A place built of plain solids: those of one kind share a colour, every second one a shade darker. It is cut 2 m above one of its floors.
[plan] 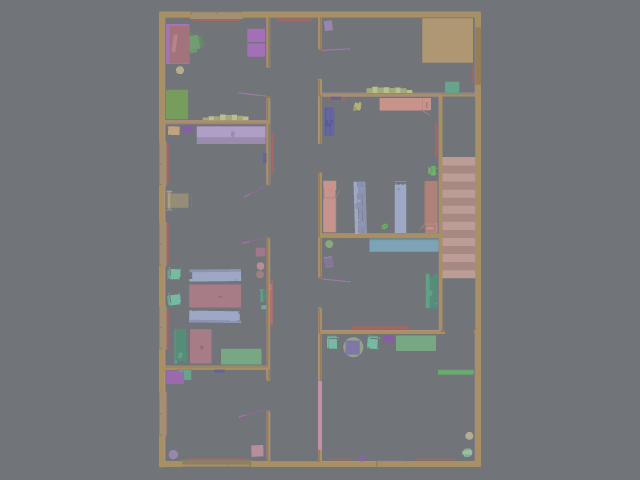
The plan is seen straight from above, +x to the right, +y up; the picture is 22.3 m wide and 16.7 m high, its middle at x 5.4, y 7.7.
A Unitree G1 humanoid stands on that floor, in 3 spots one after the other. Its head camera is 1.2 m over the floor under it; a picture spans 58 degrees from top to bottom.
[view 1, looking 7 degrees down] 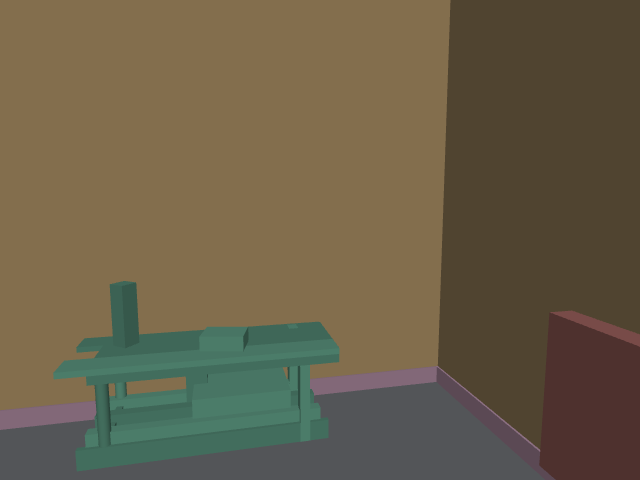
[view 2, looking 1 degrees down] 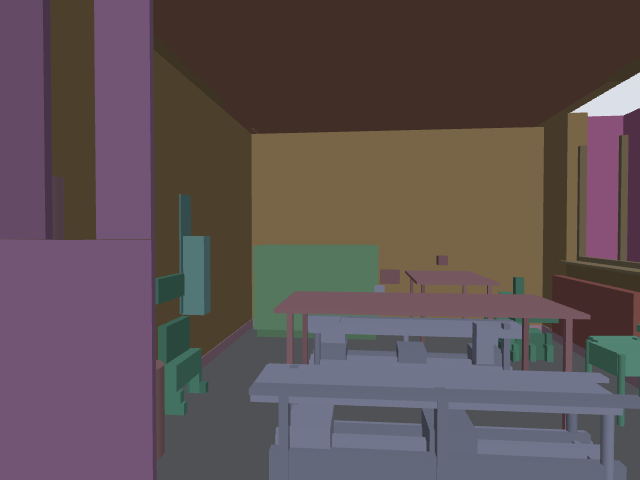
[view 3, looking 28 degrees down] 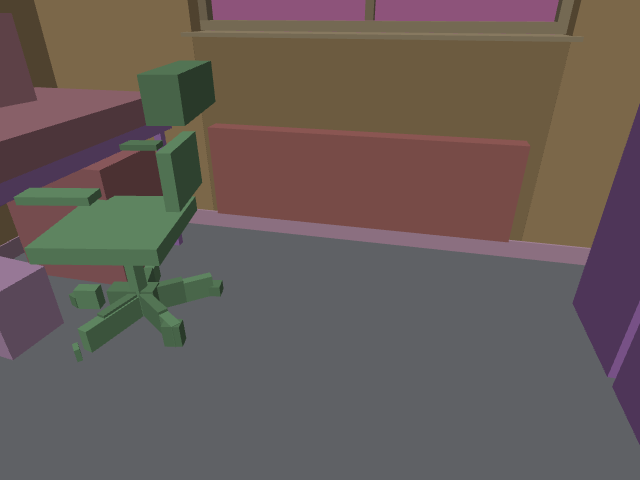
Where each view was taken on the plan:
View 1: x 7.20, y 5.85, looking -13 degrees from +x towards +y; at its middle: wall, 2.42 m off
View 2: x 2.10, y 8.70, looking -84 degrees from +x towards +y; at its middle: wall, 5.42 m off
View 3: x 2.10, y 13.20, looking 103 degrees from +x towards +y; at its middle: ground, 2.56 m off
